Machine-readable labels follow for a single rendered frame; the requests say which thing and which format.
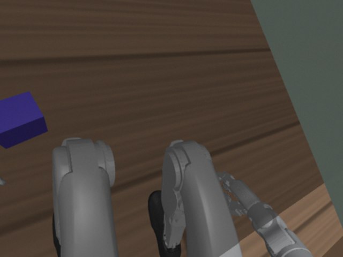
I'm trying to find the right robot foot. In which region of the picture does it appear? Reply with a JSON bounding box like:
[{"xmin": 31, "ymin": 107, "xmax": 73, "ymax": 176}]
[{"xmin": 148, "ymin": 190, "xmax": 181, "ymax": 257}]

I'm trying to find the right robot hand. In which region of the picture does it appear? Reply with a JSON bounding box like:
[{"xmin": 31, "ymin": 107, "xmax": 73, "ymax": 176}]
[{"xmin": 216, "ymin": 171, "xmax": 262, "ymax": 216}]

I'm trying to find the right robot arm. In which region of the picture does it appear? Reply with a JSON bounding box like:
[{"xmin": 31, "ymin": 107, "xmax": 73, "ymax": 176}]
[{"xmin": 247, "ymin": 202, "xmax": 313, "ymax": 257}]

